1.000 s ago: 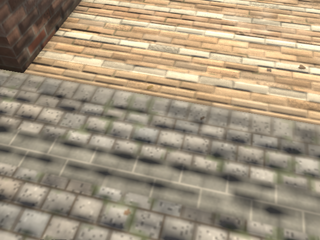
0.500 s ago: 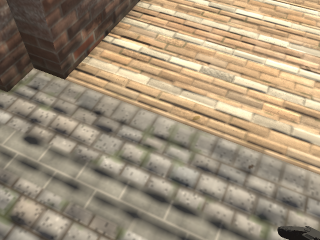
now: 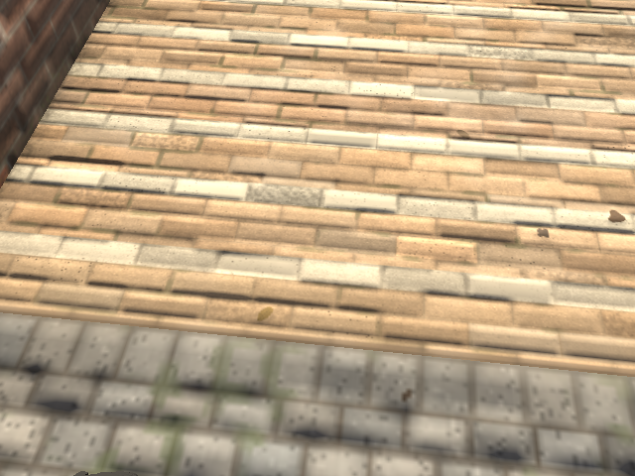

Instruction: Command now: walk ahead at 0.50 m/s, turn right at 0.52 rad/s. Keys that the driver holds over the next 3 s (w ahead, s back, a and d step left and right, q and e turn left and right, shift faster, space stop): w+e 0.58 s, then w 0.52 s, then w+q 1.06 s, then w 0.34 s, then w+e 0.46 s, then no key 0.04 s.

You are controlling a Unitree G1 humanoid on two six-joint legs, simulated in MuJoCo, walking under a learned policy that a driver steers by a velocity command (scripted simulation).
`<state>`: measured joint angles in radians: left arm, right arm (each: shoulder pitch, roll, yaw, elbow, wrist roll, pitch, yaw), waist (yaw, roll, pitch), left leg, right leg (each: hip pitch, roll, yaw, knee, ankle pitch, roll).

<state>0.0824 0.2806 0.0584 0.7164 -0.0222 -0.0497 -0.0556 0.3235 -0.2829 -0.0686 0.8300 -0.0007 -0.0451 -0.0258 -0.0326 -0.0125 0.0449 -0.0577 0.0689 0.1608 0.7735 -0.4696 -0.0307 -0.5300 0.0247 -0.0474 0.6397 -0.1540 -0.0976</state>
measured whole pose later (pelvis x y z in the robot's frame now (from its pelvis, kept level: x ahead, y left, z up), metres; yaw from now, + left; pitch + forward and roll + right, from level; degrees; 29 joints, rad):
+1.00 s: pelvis +0.52 -0.11 +0.01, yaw -27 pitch +2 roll +1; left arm 0.07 0.26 0.04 0.62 0.00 -0.06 -0.03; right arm 0.37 -0.30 -0.05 0.90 0.02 -0.07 0.01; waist -0.06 0.00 0.04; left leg -0.17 0.06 0.02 0.89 -0.47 -0.01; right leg -0.46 0.00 -0.03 0.59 -0.16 -0.06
